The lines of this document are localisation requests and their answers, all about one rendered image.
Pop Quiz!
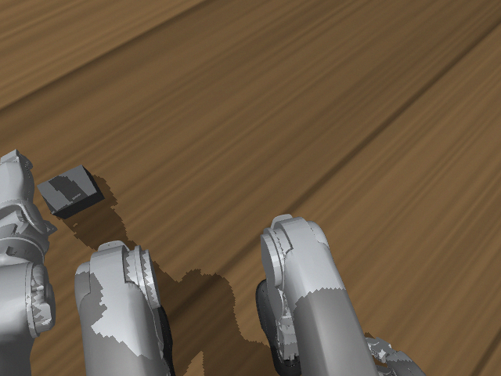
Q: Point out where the left robot arm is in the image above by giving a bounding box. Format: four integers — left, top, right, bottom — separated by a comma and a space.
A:
0, 200, 56, 376

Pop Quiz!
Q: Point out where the right robot hand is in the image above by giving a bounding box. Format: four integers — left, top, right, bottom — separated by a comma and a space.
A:
365, 337, 426, 376

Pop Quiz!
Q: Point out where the small box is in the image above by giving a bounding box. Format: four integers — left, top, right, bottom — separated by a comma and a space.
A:
37, 164, 105, 219

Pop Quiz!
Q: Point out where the left robot hand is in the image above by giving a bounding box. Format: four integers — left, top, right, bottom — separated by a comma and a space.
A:
0, 149, 58, 235

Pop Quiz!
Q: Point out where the left robot foot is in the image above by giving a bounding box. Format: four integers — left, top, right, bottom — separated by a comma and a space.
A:
157, 305, 175, 376

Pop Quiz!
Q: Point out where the right robot foot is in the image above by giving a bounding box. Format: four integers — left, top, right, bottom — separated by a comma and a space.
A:
255, 279, 301, 376

